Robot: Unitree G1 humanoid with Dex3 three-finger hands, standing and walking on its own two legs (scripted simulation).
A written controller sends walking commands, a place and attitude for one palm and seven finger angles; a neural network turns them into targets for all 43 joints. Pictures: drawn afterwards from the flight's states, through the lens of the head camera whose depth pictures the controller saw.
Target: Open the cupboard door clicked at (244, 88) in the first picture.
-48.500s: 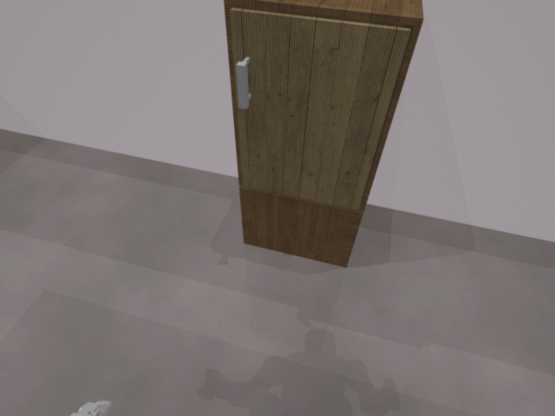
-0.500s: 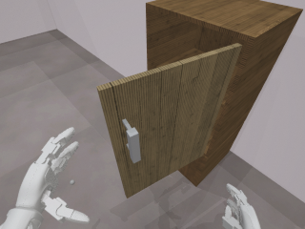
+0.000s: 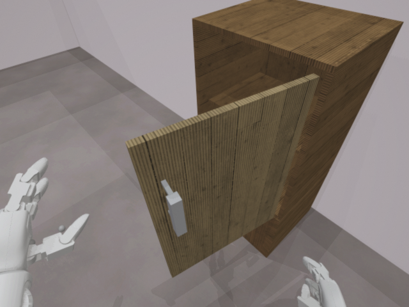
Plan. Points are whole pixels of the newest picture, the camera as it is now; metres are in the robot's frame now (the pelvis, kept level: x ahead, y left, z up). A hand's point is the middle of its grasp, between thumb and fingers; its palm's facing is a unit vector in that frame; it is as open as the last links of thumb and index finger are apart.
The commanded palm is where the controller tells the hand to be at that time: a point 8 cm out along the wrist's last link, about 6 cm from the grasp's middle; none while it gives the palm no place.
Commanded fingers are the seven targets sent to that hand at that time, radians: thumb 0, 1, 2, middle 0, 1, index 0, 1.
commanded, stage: draw the hand back to the body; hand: left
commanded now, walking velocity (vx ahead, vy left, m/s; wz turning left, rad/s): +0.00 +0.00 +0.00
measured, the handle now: (172, 207) +0.30 +0.11 +0.04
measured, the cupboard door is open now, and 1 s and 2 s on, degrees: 78 78 78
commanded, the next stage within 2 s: step back with the hand held close in 0.54 s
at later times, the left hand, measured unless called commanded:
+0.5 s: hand (61, 223) +0.19 +0.24 +0.15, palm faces +0.44 -0.80 -0.40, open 7.5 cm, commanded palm +0.14 +0.28 +0.17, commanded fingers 0.00 0.90 0.90 -0.20 -0.30 -0.20 -0.30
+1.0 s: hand (49, 240) +0.16 +0.25 +0.14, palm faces +0.31 -0.80 -0.51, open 7.4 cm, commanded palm +0.11 +0.30 +0.18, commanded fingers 0.00 0.90 0.90 -0.20 -0.30 -0.20 -0.30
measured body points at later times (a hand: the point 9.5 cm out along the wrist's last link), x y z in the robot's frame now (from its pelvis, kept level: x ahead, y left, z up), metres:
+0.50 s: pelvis +0.00 -0.02 +0.00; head -0.02 -0.04 +0.45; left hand +0.16 +0.28 +0.17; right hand +0.18 -0.24 -0.08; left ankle -0.03 +0.11 -0.74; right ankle -0.02 -0.12 -0.74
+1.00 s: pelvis -0.04 +0.00 +0.00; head -0.02 -0.01 +0.45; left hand +0.14 +0.29 +0.17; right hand +0.13 -0.25 -0.08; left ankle -0.03 +0.11 -0.74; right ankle -0.02 -0.12 -0.74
